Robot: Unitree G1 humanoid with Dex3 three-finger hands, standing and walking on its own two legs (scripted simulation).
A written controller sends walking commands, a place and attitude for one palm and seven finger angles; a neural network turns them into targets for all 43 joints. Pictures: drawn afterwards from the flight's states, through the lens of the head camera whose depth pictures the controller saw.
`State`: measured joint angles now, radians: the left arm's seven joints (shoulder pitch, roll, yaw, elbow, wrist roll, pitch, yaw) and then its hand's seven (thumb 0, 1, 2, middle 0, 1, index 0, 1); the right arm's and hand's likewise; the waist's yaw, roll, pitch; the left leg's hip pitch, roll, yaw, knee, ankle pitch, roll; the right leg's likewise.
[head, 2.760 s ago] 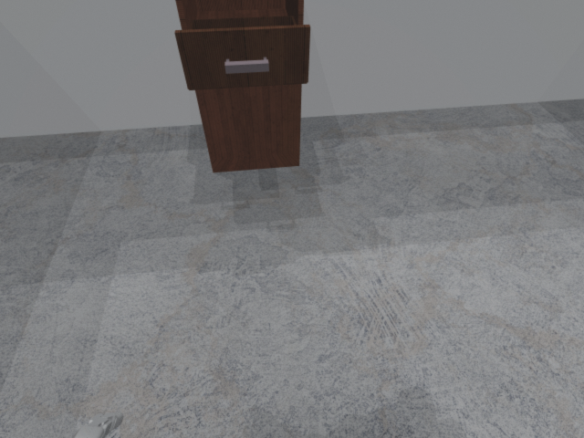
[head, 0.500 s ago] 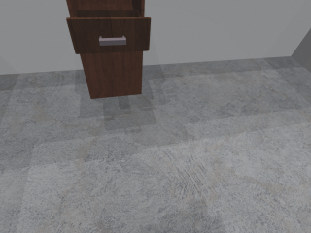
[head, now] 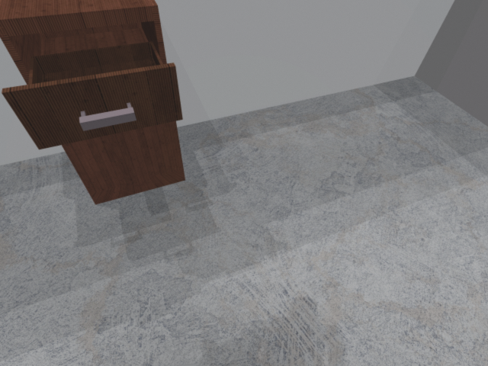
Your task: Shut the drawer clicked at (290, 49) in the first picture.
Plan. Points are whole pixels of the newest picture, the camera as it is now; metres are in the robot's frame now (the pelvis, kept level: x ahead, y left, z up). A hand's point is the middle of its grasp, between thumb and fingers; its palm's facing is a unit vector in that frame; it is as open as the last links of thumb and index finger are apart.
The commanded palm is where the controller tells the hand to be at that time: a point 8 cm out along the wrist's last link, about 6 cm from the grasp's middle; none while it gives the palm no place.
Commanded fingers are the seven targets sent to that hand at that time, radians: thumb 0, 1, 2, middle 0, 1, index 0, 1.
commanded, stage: walk to a spot facing it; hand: left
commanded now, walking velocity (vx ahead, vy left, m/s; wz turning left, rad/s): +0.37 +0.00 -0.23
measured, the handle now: (107, 114) +0.71 +0.39 -0.03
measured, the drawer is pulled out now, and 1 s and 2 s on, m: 0.30 0.30 0.30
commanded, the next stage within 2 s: turn to face it in 0.70 s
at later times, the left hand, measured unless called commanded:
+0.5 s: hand (106, 328) +0.21 +0.27 -0.16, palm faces -0.10 -0.98 -0.18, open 7.4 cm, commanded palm none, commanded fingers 0.00 0.90 0.90 -0.20 -0.30 -0.20 -0.30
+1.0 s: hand (194, 228) +0.42 +0.13 -0.13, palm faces -0.40 -0.88 -0.26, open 7.4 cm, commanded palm none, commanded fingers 0.00 0.90 0.90 -0.20 -0.30 -0.20 -0.30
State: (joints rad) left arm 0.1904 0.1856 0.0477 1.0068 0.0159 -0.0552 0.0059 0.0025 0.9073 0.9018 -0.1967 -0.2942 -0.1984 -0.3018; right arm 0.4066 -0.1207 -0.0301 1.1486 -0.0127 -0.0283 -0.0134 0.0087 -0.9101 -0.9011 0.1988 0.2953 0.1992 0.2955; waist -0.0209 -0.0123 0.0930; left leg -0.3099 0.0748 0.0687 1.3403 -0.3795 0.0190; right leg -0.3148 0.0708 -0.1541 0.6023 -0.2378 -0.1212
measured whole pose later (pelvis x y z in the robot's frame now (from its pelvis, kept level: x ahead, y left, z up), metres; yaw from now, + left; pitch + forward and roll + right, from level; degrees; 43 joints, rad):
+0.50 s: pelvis +0.18 +0.08 +0.02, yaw -12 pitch -1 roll -1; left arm 0.32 0.21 0.09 1.05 0.03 0.01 -0.01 0.01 0.91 0.90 -0.20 -0.29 -0.20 -0.30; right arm 0.19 -0.14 -0.04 0.96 -0.02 -0.08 -0.03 -0.02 -0.96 -0.90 0.20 0.30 0.20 0.30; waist 0.03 -0.04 0.06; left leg -0.22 0.11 0.25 0.51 -0.25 0.02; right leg -0.51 -0.05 -0.05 1.19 -0.36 0.01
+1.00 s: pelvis +0.24 +0.02 +0.02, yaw -23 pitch -2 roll +2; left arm 0.12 0.15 0.03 0.93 0.02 0.01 0.02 0.01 0.90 0.90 -0.20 -0.29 -0.20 -0.30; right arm 0.27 -0.21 -0.05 1.00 -0.02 0.05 -0.01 0.00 -0.91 -0.90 0.20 0.29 0.20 0.30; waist -0.06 0.05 0.07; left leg -0.45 0.10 0.04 1.12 -0.37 -0.04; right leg -0.29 -0.01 -0.14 0.52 -0.20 -0.09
